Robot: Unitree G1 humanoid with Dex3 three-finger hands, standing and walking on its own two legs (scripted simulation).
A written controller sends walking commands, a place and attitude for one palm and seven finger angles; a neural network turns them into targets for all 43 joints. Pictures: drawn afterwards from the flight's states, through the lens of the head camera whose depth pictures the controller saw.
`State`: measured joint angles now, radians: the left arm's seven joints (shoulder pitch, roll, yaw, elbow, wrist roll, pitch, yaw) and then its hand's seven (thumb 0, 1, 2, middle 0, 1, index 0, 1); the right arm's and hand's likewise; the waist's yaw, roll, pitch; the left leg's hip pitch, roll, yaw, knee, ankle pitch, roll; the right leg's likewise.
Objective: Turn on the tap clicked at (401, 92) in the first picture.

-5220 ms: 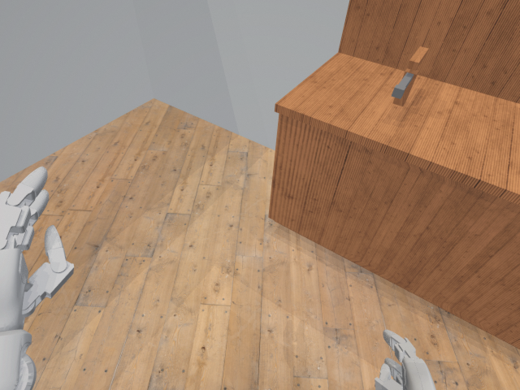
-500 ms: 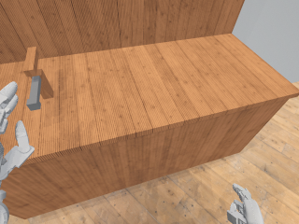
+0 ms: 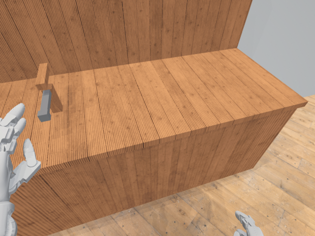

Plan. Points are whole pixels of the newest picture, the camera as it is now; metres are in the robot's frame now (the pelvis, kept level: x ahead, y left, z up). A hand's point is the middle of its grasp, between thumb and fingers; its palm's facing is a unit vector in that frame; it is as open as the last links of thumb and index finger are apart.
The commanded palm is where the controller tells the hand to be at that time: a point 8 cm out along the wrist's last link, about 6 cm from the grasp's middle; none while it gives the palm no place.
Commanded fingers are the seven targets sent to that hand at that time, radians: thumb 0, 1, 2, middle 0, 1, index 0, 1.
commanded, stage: come to a stop and stand still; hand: left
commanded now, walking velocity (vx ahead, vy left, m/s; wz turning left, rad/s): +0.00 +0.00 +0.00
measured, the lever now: (44, 115) +0.44 +0.40 +0.04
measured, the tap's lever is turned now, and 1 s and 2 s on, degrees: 0 0 0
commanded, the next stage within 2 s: look again from close up in 0.72 s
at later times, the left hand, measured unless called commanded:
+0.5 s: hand (33, 157) +0.22 +0.26 +0.16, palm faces +0.40 -0.83 -0.38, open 7.4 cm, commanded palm +0.17 +0.29 +0.18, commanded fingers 0.00 0.90 0.90 -0.20 -0.30 -0.20 -0.30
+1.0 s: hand (18, 136) +0.25 +0.30 +0.18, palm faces +0.45 -0.81 -0.37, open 7.4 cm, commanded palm +0.18 +0.31 +0.18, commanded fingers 0.00 0.90 0.90 -0.20 -0.30 -0.20 -0.30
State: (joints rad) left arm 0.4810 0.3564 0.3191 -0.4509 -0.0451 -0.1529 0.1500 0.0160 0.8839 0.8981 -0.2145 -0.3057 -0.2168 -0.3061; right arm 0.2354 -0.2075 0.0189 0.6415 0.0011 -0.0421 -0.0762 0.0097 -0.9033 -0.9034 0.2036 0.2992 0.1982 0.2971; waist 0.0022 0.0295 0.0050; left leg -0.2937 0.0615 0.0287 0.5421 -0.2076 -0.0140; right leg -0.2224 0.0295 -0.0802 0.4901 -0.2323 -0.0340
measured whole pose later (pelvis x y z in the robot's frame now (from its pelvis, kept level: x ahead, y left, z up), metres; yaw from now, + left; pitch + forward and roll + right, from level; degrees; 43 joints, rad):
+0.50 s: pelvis +0.01 +0.01 +0.01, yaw +0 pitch -1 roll -1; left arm 0.47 0.34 0.31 -0.43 -0.03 -0.18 0.16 0.02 0.89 0.90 -0.21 -0.31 -0.21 -0.31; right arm 0.21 -0.18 0.03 0.64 0.00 -0.10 -0.07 0.01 -0.90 -0.90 0.20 0.30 0.20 0.30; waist 0.01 0.03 0.01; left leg -0.28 0.05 0.05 0.48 -0.18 0.00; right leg -0.20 0.02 -0.06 0.41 -0.19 -0.01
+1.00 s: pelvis +0.01 +0.03 +0.01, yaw -1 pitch -1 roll -1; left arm 0.30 0.40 0.41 -0.34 -0.05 -0.23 0.13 0.02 0.89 0.90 -0.21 -0.30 -0.21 -0.30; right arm 0.21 -0.22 -0.01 0.58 0.01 -0.14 -0.02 0.01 -0.90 -0.90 0.20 0.30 0.20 0.30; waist 0.02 0.01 0.06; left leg -0.28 0.03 0.07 0.49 -0.20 0.03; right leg -0.21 0.00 -0.04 0.42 -0.20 0.01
